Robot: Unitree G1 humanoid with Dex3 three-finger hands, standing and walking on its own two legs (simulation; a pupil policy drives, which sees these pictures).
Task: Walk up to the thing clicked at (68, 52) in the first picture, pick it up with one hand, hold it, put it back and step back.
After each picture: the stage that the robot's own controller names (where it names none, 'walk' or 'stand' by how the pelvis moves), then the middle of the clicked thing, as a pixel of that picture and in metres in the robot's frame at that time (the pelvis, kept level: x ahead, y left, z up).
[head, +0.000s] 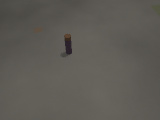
stand; (68, 44) +1.25 +0.17 -0.66
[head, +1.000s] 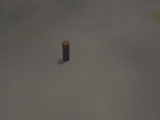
walk; (65, 51) +1.13 +0.15 -0.65
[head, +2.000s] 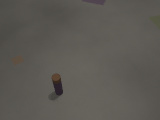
walk; (57, 85) +0.71 +0.20 -0.64
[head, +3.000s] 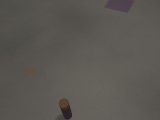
walk; (66, 109) +0.47 +0.20 -0.64
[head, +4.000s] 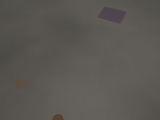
stand; out of the picture +0.40 +0.18 -0.65
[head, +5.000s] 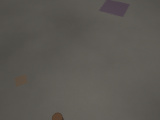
stand; out of the picture +0.37 +0.20 -0.64
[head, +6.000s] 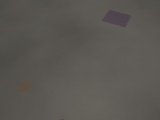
stand; out of the picture +0.37 +0.17 -0.66
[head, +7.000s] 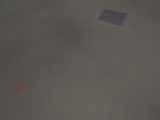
stand; out of the picture +0.37 +0.18 -0.66
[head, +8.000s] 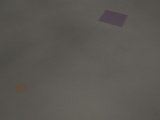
stand; out of the picture +0.36 +0.18 -0.66
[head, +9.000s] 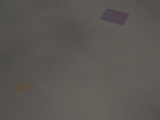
stand; out of the picture +0.35 +0.18 -0.66
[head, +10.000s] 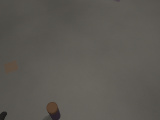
go down; (54, 112) +0.38 +0.18 -0.61
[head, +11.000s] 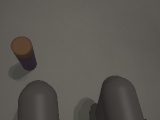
go down; (26, 56) +0.45 +0.21 -0.24
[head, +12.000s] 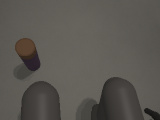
close in; (30, 57) +0.45 +0.20 -0.26
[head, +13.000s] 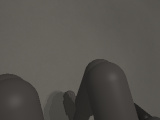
close in; out of the picture +0.44 +0.25 -0.16
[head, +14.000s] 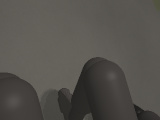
close; out of the picture +0.43 +0.26 -0.16
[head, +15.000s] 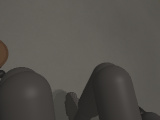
lift; out of the picture +0.35 +0.24 -0.15
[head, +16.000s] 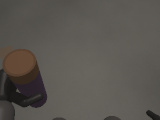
lift; (30, 84) +0.31 +0.17 +0.04
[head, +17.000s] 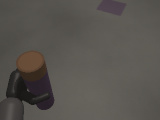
hold; (39, 85) +0.31 +0.16 +0.05
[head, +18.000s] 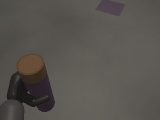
hold; (39, 87) +0.31 +0.16 +0.04
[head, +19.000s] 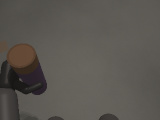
crouch; (31, 74) +0.36 +0.17 -0.01
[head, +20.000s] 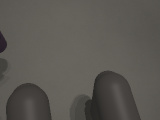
lower; out of the picture +0.49 +0.24 -0.04
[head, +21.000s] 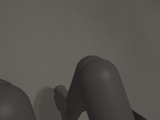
lower; out of the picture +0.46 +0.27 -0.16
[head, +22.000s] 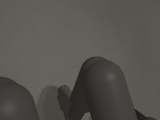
lower; out of the picture +0.45 +0.26 -0.17
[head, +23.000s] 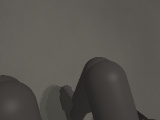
lower; out of the picture +0.43 +0.26 -0.17
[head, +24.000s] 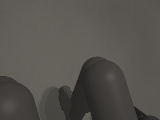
lower; out of the picture +0.42 +0.26 -0.17
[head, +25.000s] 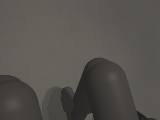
open; out of the picture +0.43 +0.24 -0.17
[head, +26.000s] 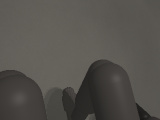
stand; out of the picture +0.43 +0.24 -0.17
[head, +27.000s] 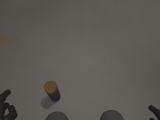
stand; (53, 92) +0.41 +0.17 -0.47
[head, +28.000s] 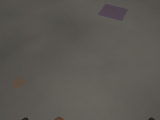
stand; out of the picture +0.37 +0.16 -0.60
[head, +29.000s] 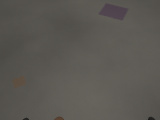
stand; out of the picture +0.37 +0.16 -0.60
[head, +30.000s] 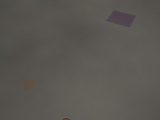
stand; out of the picture +0.39 +0.15 -0.65
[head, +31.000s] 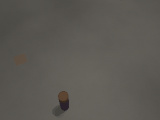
walk; (64, 101) +0.46 +0.11 -0.64
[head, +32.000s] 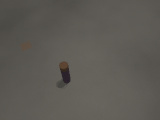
walk; (65, 73) +0.73 +0.20 -0.63
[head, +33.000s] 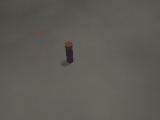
stand; (69, 53) +1.06 +0.17 -0.63
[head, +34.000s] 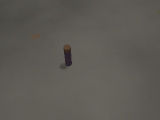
stand; (67, 55) +1.06 +0.17 -0.65
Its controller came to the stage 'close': yes
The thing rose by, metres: 0.68
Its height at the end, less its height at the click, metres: +0.00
